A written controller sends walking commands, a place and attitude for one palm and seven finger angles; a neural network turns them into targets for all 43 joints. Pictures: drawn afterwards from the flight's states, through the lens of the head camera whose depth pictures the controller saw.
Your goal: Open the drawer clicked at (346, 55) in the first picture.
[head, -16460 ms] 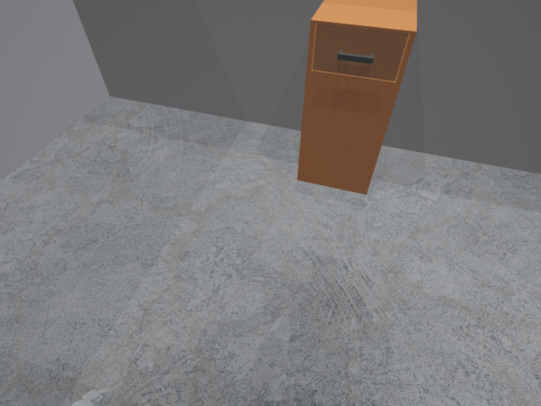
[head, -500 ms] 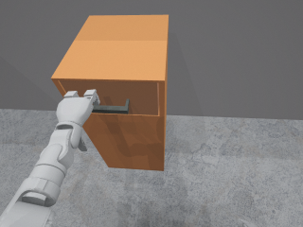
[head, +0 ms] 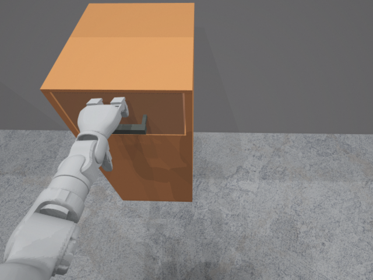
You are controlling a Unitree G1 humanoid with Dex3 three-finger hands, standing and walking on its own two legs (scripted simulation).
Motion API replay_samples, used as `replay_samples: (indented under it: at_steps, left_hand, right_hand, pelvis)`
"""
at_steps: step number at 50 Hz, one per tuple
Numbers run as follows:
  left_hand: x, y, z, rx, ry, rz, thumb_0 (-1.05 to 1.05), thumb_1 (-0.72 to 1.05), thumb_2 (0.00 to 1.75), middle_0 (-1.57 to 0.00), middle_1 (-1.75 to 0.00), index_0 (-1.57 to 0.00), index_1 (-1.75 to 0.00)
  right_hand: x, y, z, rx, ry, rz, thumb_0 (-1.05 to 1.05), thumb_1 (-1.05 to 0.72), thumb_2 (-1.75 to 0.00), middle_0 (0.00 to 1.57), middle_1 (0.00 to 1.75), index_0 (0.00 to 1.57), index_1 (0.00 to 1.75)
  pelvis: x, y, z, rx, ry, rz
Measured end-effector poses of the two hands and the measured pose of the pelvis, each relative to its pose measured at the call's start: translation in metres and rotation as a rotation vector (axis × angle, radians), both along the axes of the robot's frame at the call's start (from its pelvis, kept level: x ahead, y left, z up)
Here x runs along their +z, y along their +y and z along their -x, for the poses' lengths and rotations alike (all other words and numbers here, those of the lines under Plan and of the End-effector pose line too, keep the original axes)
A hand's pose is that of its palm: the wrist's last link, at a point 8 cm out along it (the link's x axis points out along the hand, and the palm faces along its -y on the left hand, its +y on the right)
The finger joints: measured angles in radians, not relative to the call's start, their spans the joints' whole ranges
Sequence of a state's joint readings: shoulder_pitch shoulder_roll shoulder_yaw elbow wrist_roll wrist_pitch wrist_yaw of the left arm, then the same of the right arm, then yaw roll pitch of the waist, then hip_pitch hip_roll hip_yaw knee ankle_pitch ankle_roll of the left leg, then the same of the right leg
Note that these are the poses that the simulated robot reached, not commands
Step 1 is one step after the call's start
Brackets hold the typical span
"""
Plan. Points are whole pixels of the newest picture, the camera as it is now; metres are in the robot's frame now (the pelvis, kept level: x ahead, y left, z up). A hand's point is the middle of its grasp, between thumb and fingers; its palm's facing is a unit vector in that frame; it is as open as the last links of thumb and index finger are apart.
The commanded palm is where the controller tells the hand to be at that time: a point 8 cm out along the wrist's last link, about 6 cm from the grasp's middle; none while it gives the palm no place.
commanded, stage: move the hooked fingers above the handle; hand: left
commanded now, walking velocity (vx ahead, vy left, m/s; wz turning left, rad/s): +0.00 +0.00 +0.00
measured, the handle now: (123, 123) +0.52 +0.18 -0.02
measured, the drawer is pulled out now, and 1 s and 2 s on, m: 0.00 0.00 0.00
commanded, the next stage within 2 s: none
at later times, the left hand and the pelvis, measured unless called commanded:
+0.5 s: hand (101, 135) +0.44 +0.20 +0.03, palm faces -0.09 -0.02 -1.00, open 13.8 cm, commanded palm +0.43 +0.20 +0.09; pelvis -0.01 +0.01 +0.00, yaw +0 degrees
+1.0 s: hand (100, 134) +0.44 +0.21 +0.02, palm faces -0.12 -0.02 -0.99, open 13.8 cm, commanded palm +0.43 +0.20 +0.09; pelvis -0.01 +0.02 +0.00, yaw -1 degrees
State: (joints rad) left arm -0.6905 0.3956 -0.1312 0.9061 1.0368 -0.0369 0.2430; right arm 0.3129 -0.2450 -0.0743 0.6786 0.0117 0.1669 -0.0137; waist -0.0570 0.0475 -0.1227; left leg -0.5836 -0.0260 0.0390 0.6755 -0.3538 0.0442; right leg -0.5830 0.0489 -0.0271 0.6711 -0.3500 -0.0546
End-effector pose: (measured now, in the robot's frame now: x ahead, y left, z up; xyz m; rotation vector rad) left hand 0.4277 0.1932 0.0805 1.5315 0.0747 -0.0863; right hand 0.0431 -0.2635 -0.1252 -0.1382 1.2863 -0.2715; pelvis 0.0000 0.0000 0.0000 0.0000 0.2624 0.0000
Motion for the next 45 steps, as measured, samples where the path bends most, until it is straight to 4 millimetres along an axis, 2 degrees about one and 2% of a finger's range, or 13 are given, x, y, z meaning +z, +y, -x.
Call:
replay_samples:
  at_steps: [5, 10, 13, 17, 20, 22, 28, 31, 33, 35, 39, 45]
  left_hand:
    - [0.001, -0.023, -0.01, -0.098, -0.055, 0.036, 0.0, -0.49, 0.3, -0.32, -1.2, -0.32, -1.2]
    - [0.008, -0.021, -0.019, -0.066, -0.139, 0.029, 0.0, -0.49, 0.3, -0.36, -1.23, -0.32, -1.2]
    - [0.005, -0.012, -0.015, 0.003, -0.123, -0.006, 0.0, -0.49, 0.3, -0.37, -1.24, -0.32, -1.2]
    - [0.0, 0.013, -0.006, 0.101, -0.058, -0.032, 0.0, -0.49, 0.3, -0.35, -1.23, -0.32, -1.2]
    - [0.001, 0.026, 0.002, 0.106, -0.018, -0.038, 0.0, -0.49, 0.3, -0.34, -1.22, -0.32, -1.2]
    - [0.003, 0.026, 0.005, 0.071, -0.007, -0.033, 0.0, -0.49, 0.3, -0.34, -1.21, -0.32, -1.2]
    - [0.008, -0.007, 0.006, -0.106, -0.051, 0.012, 0.0, -0.49, 0.3, -0.33, -1.21, -0.32, -1.2]
    - [0.008, -0.02, -0.002, -0.126, -0.099, 0.035, 0.0, -0.49, 0.3, -0.32, -1.2, -0.32, -1.2]
    - [0.008, -0.022, -0.01, -0.098, -0.132, 0.04, 0.0, -0.49, 0.3, -0.32, -1.2, -0.32, -1.2]
    - [0.008, -0.017, -0.018, -0.048, -0.154, 0.024, 0.0, -0.49, 0.3, -0.32, -1.2, -0.32, -1.2]
    - [0.009, -0.016, -0.019, -0.014, -0.157, -0.001, 0.0, -0.49, 0.3, -0.36, -1.24, -0.35, -1.25]
    - [0.001, 0.013, -0.012, 0.11, -0.027, -0.032, 0.0, -0.49, 0.3, -0.34, -1.22, -0.34, -1.23]
  right_hand:
    - [0.0, 0.0, 0.017, -0.024, 0.023, 0.02, 0.01, -0.91, -0.9, 0.2, 0.3, 0.2, 0.3]
    - [-0.003, 0.002, 0.032, -0.052, 0.031, 0.016, 0.01, -0.91, -0.9, 0.2, 0.3, 0.2, 0.3]
    - [-0.005, 0.006, 0.037, -0.065, 0.034, -0.004, 0.01, -0.91, -0.9, 0.2, 0.3, 0.2, 0.3]
    - [-0.003, 0.011, 0.038, -0.073, 0.026, -0.016, 0.01, -0.91, -0.9, 0.2, 0.3, 0.2, 0.3]
    - [0.002, 0.011, 0.035, -0.061, 0.015, -0.003, 0.01, -0.91, -0.9, 0.2, 0.3, 0.2, 0.3]
    - [0.005, 0.01, 0.032, -0.043, 0.008, 0.013, 0.01, -0.91, -0.9, 0.2, 0.3, 0.2, 0.3]
    - [0.008, 0.005, 0.02, 0.007, -0.019, 0.055, 0.01, -0.91, -0.9, 0.2, 0.3, 0.2, 0.3]
    - [0.006, 0.005, 0.016, 0.011, -0.039, 0.06, 0.01, -0.91, -0.9, 0.2, 0.3, 0.2, 0.3]
    - [0.005, 0.007, 0.016, 0.006, -0.048, 0.058, 0.01, -0.91, -0.9, 0.2, 0.3, 0.2, 0.3]
    - [0.002, 0.009, 0.018, -0.003, -0.047, 0.05, 0.01, -0.91, -0.9, 0.2, 0.3, 0.2, 0.3]
    - [-0.004, 0.017, 0.026, -0.02, -0.017, 0.016, 0.01, -0.91, -0.9, 0.2, 0.3, 0.2, 0.3]
    - [-0.002, 0.026, 0.038, -0.063, 0.008, -0.01, 0.01, -0.91, -0.9, 0.2, 0.3, 0.2, 0.3]
  pelvis:
    - [-0.003, 0.002, 0.002, -0.007, 0.014, 0.002]
    - [-0.006, 0.005, 0.005, -0.03, 0.035, 0.001]
    - [-0.005, 0.007, 0.006, -0.041, 0.032, 0.001]
    - [-0.002, 0.007, 0.008, -0.044, 0.015, 0.0]
    - [0.001, 0.007, 0.01, -0.028, -0.001, 0.004]
    - [0.001, 0.008, 0.011, -0.015, -0.009, 0.008]
    - [-0.002, 0.013, 0.015, 0.014, -0.01, 0.016]
    - [-0.006, 0.016, 0.017, 0.008, 0.006, 0.015]
    - [-0.008, 0.017, 0.019, -0.002, 0.02, 0.013]
    - [-0.009, 0.018, 0.019, -0.014, 0.034, 0.011]
    - [-0.009, 0.019, 0.017, -0.03, 0.042, 0.01]
    - [-0.003, 0.017, 0.013, -0.039, 0.015, 0.009]
